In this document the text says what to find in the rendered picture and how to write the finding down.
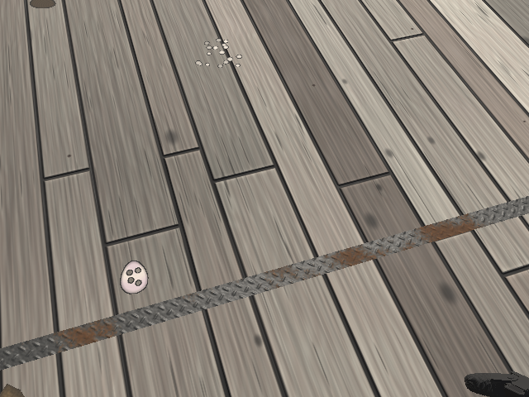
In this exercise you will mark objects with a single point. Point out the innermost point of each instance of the robot right hand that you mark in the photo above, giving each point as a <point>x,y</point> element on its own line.
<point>498,385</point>

